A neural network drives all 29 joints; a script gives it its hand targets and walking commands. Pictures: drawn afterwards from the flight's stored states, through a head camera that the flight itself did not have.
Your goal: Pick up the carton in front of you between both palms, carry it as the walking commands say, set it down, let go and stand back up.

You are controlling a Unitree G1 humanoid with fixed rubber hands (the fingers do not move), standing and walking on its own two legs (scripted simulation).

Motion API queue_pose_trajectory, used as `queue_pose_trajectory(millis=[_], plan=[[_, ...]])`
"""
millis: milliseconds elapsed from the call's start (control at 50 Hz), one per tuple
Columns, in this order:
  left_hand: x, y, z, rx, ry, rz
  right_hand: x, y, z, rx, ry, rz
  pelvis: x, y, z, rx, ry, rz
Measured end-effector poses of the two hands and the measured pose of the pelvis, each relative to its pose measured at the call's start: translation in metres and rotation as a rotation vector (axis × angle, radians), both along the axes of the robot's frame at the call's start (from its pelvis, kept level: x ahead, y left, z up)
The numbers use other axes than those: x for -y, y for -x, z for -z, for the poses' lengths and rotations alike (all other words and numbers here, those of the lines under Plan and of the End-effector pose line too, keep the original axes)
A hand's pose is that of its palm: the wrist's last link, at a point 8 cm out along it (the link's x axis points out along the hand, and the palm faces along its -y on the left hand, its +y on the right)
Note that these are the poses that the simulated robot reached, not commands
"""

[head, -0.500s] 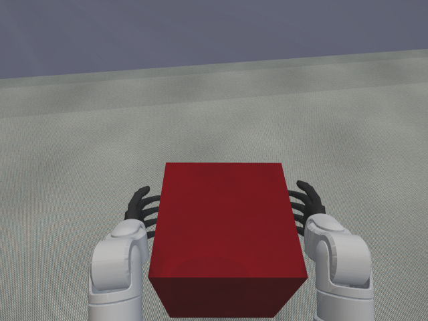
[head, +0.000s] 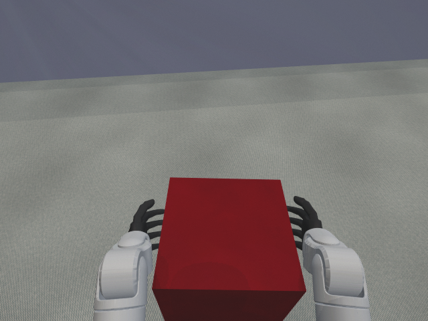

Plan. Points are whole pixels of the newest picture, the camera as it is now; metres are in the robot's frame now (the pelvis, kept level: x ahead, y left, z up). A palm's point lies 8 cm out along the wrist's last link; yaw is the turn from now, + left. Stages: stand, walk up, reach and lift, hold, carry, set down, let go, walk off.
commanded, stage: carry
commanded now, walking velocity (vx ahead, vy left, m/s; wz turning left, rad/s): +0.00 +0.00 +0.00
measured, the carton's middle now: (223, 258) +0.26 +0.00 -0.01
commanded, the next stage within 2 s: none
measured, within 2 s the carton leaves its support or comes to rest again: neither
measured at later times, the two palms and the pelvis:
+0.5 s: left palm (143, 268) +0.23 +0.15 +0.01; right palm (306, 263) +0.24 -0.15 +0.01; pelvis -0.05 -0.01 -0.02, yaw +1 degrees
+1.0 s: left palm (138, 294) +0.19 +0.14 +0.02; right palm (318, 288) +0.19 -0.15 +0.02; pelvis -0.09 -0.01 -0.01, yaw +1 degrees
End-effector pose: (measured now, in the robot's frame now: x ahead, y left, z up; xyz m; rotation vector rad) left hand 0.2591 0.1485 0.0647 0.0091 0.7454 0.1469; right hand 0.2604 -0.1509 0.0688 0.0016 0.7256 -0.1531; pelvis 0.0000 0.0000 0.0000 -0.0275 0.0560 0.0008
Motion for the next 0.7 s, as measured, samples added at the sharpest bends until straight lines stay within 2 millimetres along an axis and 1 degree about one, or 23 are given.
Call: queue_pose_trajectory(millis=[100, 220, 280, 400, 520, 580, 700], plan=[[-0.004, 0.0, 0.014, 0.022, 0.0, 0.008, -0.004, 0.001, 0.012, 0.022, 0.02, -0.009, -0.004, 0.007, 0.007, -0.006, 0.0, -0.001], [-0.003, 0.013, 0.039, -0.01, -0.03, 0.017, -0.004, 0.011, 0.04, -0.01, 0.028, -0.032, -0.001, 0.013, 0.012, 0.004, -0.005, 0.001], [-0.001, 0.017, 0.046, -0.006, -0.046, 0.026, -0.002, 0.015, 0.049, -0.006, 0.024, -0.034, 0.0, 0.019, 0.013, 0.009, -0.004, -0.007], [-0.001, 0.015, 0.052, 0.052, -0.052, 0.029, -0.001, 0.013, 0.053, 0.052, 0.053, -0.055, 0.003, 0.037, 0.017, 0.015, -0.011, -0.01], [0.002, 0.028, 0.057, 0.061, -0.054, 0.024, 0.001, 0.022, 0.057, 0.062, 0.05, -0.058, 0.007, 0.051, 0.017, 0.029, -0.016, -0.01], [0.003, 0.036, 0.053, 0.073, -0.051, 0.016, 0.002, 0.03, 0.054, 0.074, 0.041, -0.055, 0.008, 0.059, 0.016, 0.036, -0.02, -0.009], [0.005, 0.048, 0.041, 0.097, -0.041, 0.012, 0.005, 0.043, 0.043, 0.098, 0.034, -0.045, 0.009, 0.071, 0.015, 0.038, -0.025, -0.009]])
